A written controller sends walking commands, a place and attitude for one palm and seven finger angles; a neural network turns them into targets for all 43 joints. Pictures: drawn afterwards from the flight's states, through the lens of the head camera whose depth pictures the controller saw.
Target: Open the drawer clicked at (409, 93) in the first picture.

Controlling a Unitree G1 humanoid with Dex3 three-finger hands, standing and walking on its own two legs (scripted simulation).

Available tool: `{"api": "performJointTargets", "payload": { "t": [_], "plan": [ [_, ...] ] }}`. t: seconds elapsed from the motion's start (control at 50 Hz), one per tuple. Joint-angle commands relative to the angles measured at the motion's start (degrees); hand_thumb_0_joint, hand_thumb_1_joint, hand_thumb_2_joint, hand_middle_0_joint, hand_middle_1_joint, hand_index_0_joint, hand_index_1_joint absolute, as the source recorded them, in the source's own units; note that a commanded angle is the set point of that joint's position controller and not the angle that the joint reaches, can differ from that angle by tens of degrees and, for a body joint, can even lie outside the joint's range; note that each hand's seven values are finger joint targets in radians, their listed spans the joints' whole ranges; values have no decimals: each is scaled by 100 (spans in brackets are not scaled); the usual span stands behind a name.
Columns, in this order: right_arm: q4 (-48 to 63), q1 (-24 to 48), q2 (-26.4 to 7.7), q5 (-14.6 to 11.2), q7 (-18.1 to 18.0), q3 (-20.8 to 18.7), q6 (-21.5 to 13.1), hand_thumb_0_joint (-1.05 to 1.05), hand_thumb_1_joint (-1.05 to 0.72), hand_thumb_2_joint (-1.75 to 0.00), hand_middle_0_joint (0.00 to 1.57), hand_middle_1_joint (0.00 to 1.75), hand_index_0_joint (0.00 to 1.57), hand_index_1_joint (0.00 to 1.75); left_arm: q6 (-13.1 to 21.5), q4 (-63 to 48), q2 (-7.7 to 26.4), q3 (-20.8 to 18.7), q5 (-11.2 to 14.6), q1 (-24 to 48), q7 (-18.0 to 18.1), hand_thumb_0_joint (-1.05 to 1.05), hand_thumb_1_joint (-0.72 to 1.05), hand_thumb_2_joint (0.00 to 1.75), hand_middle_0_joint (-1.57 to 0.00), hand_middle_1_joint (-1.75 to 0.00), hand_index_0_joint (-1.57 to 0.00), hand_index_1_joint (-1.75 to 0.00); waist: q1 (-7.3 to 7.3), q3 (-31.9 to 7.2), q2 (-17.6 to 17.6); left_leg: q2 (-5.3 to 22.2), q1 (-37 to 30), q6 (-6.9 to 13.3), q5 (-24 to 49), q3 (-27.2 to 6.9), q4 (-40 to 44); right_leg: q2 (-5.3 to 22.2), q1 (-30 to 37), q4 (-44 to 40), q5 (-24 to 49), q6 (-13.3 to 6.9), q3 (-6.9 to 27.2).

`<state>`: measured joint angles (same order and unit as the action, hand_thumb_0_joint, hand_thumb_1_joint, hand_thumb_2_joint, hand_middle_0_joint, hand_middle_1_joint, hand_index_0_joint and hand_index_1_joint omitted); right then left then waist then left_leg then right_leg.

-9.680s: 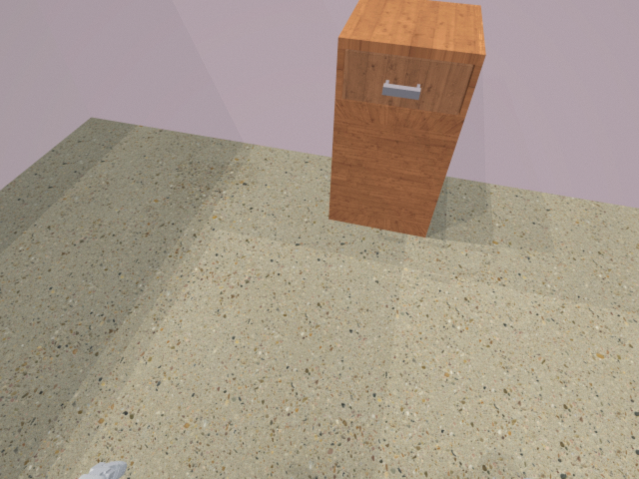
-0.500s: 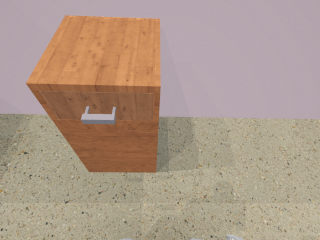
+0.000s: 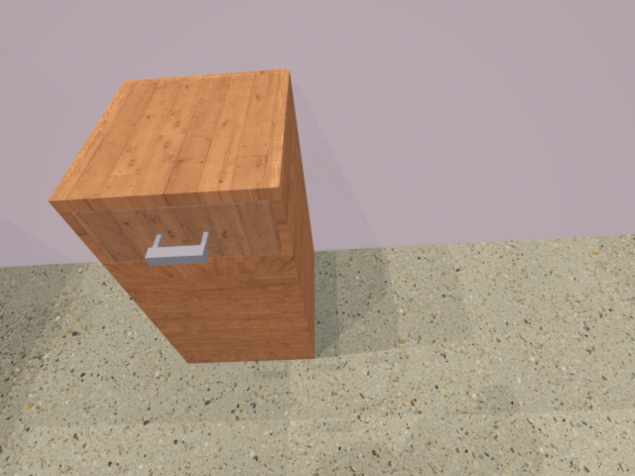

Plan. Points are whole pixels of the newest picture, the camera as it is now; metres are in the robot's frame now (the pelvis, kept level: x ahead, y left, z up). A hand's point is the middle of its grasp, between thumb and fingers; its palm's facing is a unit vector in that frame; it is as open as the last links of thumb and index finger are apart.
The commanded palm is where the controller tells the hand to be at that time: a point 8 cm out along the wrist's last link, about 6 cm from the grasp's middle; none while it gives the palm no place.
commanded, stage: come to a stop and stand still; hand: left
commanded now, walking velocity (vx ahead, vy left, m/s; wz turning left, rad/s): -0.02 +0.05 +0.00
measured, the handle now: (179, 246) +0.53 +0.33 -0.11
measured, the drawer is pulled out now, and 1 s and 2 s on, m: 0.00 0.00 0.00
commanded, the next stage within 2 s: look again from close up in 0.74 s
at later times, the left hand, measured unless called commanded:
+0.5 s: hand out of the picture -0.02 +0.26 -0.19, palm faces +0.04 -0.98 -0.19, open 7.4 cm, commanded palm none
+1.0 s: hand out of the picture -0.04 +0.24 -0.19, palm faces +0.02 -0.99 -0.17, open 7.4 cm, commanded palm none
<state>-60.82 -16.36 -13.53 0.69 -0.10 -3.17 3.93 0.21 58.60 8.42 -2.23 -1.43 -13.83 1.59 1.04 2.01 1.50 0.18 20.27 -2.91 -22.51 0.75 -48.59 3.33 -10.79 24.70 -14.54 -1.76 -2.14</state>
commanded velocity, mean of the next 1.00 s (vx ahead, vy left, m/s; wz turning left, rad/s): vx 0.00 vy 0.00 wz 0.00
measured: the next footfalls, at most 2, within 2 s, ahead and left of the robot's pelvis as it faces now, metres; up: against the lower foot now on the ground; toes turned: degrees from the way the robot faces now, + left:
left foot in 0.20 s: +0.02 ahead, +0.15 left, +0.00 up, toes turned +4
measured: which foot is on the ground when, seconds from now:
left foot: up 0.00-0.18, down 0.20-1.00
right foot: down 0.00-1.00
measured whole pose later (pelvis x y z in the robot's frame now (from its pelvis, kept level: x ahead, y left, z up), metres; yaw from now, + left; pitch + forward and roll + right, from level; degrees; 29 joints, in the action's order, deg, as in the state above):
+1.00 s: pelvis -0.03 +0.07 -0.01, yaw -1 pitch -1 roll +0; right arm -61.9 -20.2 -8.4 0.5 -0.6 0.9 -0.2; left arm -0.2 62.1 8.2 0.4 -1.1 -19.5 1.6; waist 0.1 0.5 -0.6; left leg -1.4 10.8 2.9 -14.2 4.6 -26.2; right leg 5.3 -11.8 25.5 -12.2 3.8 -0.4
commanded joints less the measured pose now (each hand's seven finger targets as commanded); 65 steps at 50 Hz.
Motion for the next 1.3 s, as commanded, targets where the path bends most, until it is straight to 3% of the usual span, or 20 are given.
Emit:
{"api": "performJointTargets", "payload": {
  "t": [0.0, 0.06, 0.08, 0.1, 0.12, 0.14, 0.18, 0.2, 0.22, 0.24, 0.28, 0.3, 0.34, 0.42, 0.48, 0.6, 0.8, 1.14, 1.28],
  "plan": [
    [532, 380, -126, -24, -55, -20, -182, 0, -90, -90, 20, 30, 20, 30, 21, -62, 1217, -278, -27, -583, 128, 0, 90, 90, -20, -30, -20, -30, 246, -251, -1229, 99, 451, 12, -250, -50, 375, 1570, 892, -414, 3379, -828, 1219],
    [459, 181, -60, -41, -61, 9, -225, 0, -90, -90, 20, 30, 20, 30, -7, -76, 1244, -264, -39, -333, 109, 0, 90, 90, -20, -30, -20, -30, 88, -298, -1323, 26, -228, 64, 53, 98, 1259, 1341, 465, -379, 2800, -697, 1057],
    [908, 377, -227, -16, -42, 42, -382, 0, -90, -90, 20, 30, 20, 30, 185, -69, 1247, -121, -58, -772, 322, 0, 90, 90, -20, -30, -20, -30, -6, -528, -895, -173, -105, 24, -213, 298, 1045, 1309, 933, 273, 5546, -498, 1561],
    [991, 204, -126, -74, -1, 82, -384, 0, -90, -90, 20, 30, 20, 30, 243, -150, 1350, -134, -10, -539, 274, 0, 90, 90, -20, -30, -20, -30, -215, -658, -748, 48, -304, 195, 233, 233, 1481, 1309, 837, 311, 4921, -422, 934],
    [966, -193, -59, -29, -10, 153, -407, 0, -90, -90, 20, 30, 20, 30, 186, -327, 1330, -132, 9, -393, 272, 0, 90, 90, -20, -30, -20, -30, -301, -1104, -1042, -22, -588, 270, 706, 121, 2102, 1009, 968, 802, 4161, -316, 635],
    [958, -138, -253, 9, -37, 150, -425, 0, -90, -90, 20, 30, 20, 30, 116, -366, 1116, -93, 58, -374, 255, 0, 90, 90, -20, -30, -20, -30, -201, -975, -1066, 131, -706, 330, 1136, 76, 2273, 713, 716, 887, 3100, -171, 422],
    [992, -26, -510, 58, -64, 140, -428, 0, -90, -90, 20, 30, 20, 30, 59, -354, 790, -6, 68, -644, 216, 0, 90, 90, -20, -30, -20, -30, -38, -643, -291, 727, -903, 500, 2862, -228, 1918, 399, -28, 655, 1513, -29, 233],
    [993, -108, -535, 72, -69, 170, -423, 0, -90, -90, 20, 30, 20, 30, 33, -367, 758, 20, 36, -698, 199, 0, 90, 90, -20, -30, -20, -30, -58, -495, -139, 847, -848, 539, 3175, -252, 1803, 260, -206, 643, 990, -34, 156],
    [975, 10, -502, 56, -68, 170, -446, 0, -90, -90, 20, 30, 20, 30, 7, -356, 741, 54, 27, -613, 174, 0, 90, 90, -20, -30, -20, -30, -76, -270, 631, 803, -738, 560, 3443, -397, 1988, 165, -293, 725, 612, 13, 57],
    [1005, 90, -576, 41, -76, 169, -438, 0, -90, -90, 20, 30, 20, 30, -36, -367, 775, 73, 39, -610, 151, 0, 90, 90, -20, -30, -20, -30, -63, -96, 960, 886, -587, 615, 3325, -502, 2234, 61, -293, 743, 47, 83, -45],
    [1065, 273, -566, 36, -103, 176, -424, 0, -90, -90, 20, 30, 20, 30, -73, -340, 756, 116, 41, -672, 113, 0, 90, 90, -20, -30, -20, -30, 3, 155, 664, 787, -312, 648, 2377, -521, 2430, 33, -244, 564, -43, 109, -12],
    [1053, 207, -546, 33, -97, 175, -420, 0, -90, -90, 20, 30, 20, 30, -74, -341, 771, 123, 24, -665, 98, 0, 90, 90, -20, -30, -20, -30, -25, 234, 379, 750, -189, 634, 1920, -537, 2506, 45, -204, 488, 23, 107, 10],
    [1094, 256, -551, 32, -76, 171, -423, 0, -90, -90, 20, 30, 20, 30, -95, -398, 767, 133, 12, -662, 64, 0, 90, 90, -20, -30, -20, -30, -29, 354, 142, 667, -3, 589, 649, -587, 2814, 85, -247, 361, 17, 117, 58],
    [1097, 196, -564, 36, -71, 153, -457, 0, -90, -90, 20, 30, 20, 30, -92, -461, 737, 143, -11, -724, 33, 0, 90, 90, -20, -30, -20, -30, -16, 341, 341, 708, 27, 619, -19, -758, 3248, 64, -248, 354, 94, 143, 3],
    [1064, 108, -491, 36, -73, 146, -483, 0, -90, -90, 20, 30, 20, 30, -61, -447, 696, 151, -20, -801, 23, 0, 90, 90, -20, -30, -20, -30, -17, 225, 80, 672, -49, 626, -2, -731, 3256, 118, -171, 215, 226, 143, 47],
    [871, -94, -436, 27, -99, 176, -551, 0, -90, -90, 20, 30, 20, 30, -22, -332, 640, 156, -8, -832, 14, 0, 90, 90, -20, -30, -20, -30, -40, 67, 83, 658, -311, 613, 501, -713, 3278, 189, -118, 89, 403, 140, 97],
    [396, -364, -334, 7, -117, 229, -556, 0, -90, -90, 20, 30, 20, 30, 7, 19, 544, 187, 24, -921, 27, 0, 90, 90, -20, -30, -20, -30, -26, 225, 68, 620, -298, 575, 461, -589, 3320, 259, -8, -66, 442, 136, 144],
    [-38, -535, 59, -15, -134, 255, -521, 0, -90, -90, 20, 30, 20, 30, 100, 271, 318, 183, 54, -1009, 67, 0, 90, 90, -20, -30, -20, -30, -75, 316, -428, 456, -554, 485, 926, -195, 2856, 289, -232, -363, 358, 95, 420],
    [-121, -532, 125, -13, -153, 268, -546, 0, -90, -90, 20, 30, 20, 30, 132, 303, 297, 169, 61, -1015, 72, 0, 90, 90, -20, -30, -20, -30, -77, 135, -242, 491, -703, 448, 1346, -126, 2752, 285, -97, -376, 667, 65, 421]
  ]
}}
